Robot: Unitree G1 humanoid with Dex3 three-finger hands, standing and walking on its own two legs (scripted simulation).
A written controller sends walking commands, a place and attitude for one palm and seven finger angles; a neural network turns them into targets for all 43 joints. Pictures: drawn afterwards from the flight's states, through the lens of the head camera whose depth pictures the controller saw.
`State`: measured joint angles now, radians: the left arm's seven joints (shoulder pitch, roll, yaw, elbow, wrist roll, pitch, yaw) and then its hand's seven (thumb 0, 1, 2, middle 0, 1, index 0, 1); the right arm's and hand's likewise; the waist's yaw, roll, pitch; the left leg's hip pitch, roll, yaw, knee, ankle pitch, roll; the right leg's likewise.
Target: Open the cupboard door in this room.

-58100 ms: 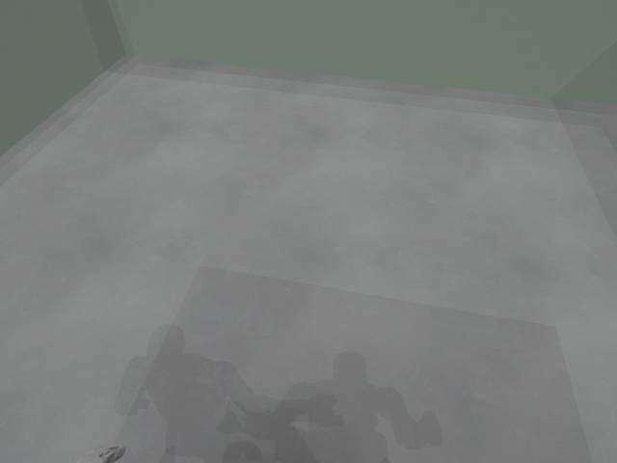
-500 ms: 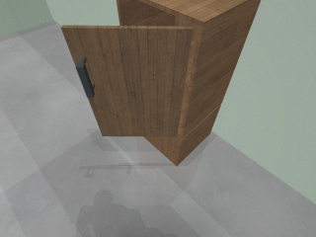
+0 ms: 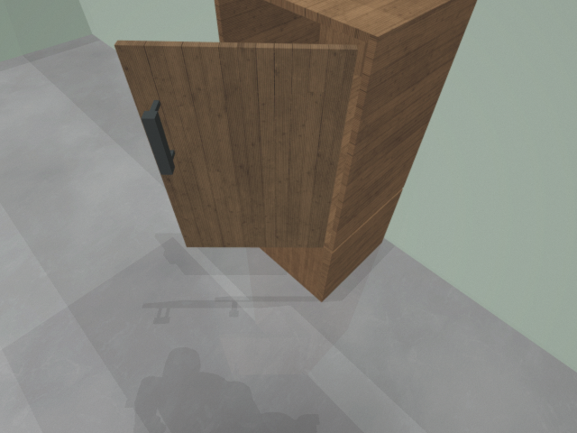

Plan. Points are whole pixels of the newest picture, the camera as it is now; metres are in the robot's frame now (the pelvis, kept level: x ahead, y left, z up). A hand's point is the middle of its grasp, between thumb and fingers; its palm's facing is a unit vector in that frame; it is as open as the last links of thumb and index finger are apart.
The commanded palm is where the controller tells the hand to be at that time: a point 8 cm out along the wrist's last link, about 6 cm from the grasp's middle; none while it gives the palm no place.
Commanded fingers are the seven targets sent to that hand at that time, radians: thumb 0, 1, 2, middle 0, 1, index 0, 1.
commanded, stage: look again from close up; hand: left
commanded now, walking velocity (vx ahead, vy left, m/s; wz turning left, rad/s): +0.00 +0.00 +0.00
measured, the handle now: (161, 138) +0.62 +0.29 +0.03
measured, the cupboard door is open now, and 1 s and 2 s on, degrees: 45 45 45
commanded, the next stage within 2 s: shuffle to correct the standing spot in 0.34 s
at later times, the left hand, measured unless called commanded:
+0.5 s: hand out of the picture -0.09 +0.19 -0.17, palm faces +0.05 -0.98 -0.20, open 7.3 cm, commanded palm none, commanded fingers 0.00 0.90 0.90 -0.20 -0.30 -0.20 -0.30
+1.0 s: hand out of the picture +0.00 +0.19 -0.16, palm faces +0.02 -0.98 -0.18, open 7.2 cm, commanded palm none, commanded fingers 0.00 0.90 0.90 -0.20 -0.30 -0.20 -0.30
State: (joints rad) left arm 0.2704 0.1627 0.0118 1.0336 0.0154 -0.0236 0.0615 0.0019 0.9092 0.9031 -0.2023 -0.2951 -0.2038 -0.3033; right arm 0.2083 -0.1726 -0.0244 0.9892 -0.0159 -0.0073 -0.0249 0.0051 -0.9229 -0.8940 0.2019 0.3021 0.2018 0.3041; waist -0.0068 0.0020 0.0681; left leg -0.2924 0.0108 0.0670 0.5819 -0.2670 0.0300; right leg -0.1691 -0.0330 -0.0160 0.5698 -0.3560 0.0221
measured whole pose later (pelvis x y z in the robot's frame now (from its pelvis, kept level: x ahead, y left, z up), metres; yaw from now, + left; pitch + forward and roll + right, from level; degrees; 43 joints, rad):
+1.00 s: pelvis -0.02 +0.02 +0.01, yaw -1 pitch -1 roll +0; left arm 0.32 0.15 0.03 1.02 0.03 -0.01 0.02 0.02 0.95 0.90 -0.20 -0.29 -0.20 -0.30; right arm 0.37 -0.11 -0.02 1.07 -0.03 -0.02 -0.01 0.00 -0.91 -0.89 0.20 0.30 0.20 0.30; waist -0.01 -0.01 -0.01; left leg -0.28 -0.02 0.11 0.44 -0.17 0.08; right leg -0.28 -0.03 -0.10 0.62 -0.40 -0.04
